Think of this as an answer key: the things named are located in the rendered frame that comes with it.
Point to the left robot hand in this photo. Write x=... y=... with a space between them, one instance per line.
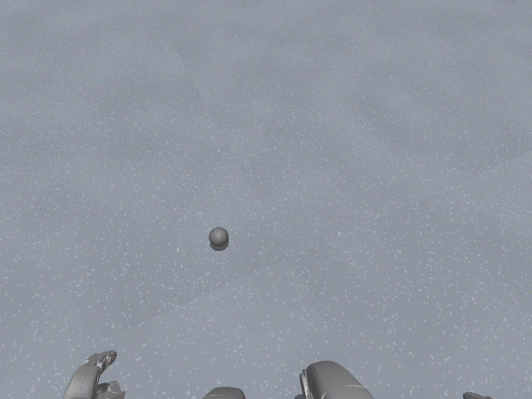
x=84 y=381

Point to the ball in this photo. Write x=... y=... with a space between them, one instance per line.
x=218 y=236

